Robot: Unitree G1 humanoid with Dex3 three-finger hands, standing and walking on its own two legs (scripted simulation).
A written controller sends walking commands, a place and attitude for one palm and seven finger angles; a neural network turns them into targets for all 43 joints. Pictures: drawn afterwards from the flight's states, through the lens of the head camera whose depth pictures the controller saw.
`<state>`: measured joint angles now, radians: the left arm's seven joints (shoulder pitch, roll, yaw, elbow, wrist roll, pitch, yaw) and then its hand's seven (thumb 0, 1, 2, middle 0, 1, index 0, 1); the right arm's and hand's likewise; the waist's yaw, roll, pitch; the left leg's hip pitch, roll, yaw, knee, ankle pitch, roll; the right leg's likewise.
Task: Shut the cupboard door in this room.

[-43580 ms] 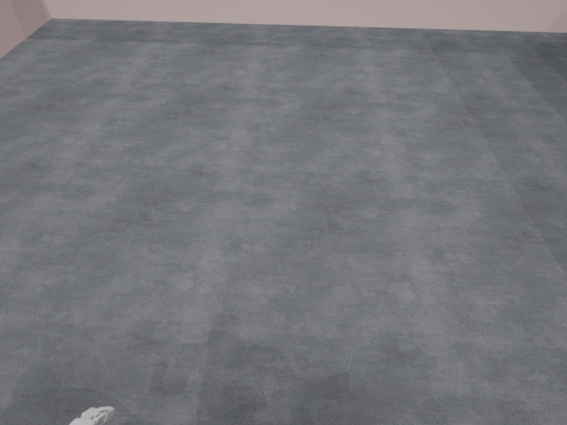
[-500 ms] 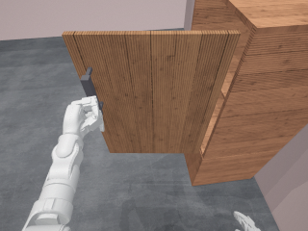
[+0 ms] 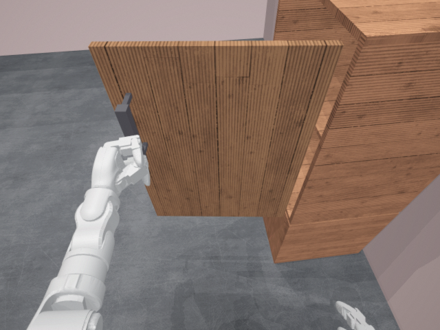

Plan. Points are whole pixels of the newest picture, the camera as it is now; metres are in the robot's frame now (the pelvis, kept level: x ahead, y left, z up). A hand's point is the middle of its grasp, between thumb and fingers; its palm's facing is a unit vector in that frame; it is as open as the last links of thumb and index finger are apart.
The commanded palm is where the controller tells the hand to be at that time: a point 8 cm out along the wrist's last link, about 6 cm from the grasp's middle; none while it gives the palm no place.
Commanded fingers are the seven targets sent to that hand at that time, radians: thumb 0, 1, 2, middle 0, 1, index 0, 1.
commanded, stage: push the door shut along its arc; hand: left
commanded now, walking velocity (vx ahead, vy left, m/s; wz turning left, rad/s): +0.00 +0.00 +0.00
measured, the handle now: (135, 131) +0.49 +0.19 +0.09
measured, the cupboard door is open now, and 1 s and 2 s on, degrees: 82 69 55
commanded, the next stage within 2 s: pull the fist back off the door in 1.76 s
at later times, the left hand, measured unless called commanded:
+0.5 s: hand (152, 142) +0.45 +0.15 +0.09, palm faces -0.14 -0.99 -0.02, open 3.2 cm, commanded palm +0.44 +0.19 +0.09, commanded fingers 0.00 0.90 0.90 -1.30 -1.50 -1.30 -1.50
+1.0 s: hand (170, 121) +0.51 +0.12 +0.10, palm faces -0.28 -0.96 +0.00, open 3.1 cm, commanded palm +0.51 +0.17 +0.09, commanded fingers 0.00 0.90 0.90 -1.30 -1.50 -1.30 -1.50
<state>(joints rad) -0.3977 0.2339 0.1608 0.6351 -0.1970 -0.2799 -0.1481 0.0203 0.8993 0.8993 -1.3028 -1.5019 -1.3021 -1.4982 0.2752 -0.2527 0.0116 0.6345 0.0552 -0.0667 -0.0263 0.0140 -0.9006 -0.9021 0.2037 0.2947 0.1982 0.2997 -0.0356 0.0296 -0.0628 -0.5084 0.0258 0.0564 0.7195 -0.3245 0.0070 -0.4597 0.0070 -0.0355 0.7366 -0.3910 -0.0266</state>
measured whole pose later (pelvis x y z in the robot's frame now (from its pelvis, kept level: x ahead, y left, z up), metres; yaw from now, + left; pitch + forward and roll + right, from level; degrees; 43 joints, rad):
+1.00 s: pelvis -0.01 +0.01 -0.03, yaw +0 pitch +17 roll -1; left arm -1.07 0.47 0.26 1.26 -0.13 -0.29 -0.39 0.02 0.90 0.90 -1.30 -1.50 -1.30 -1.50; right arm 0.40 -0.29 0.02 0.68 0.02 -0.04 -0.02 0.01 -0.90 -0.90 0.21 0.29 0.20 0.30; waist -0.19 0.03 -0.07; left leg -0.84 0.04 0.04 0.90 -0.37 0.02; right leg -0.77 0.02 -0.05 0.88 -0.41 -0.02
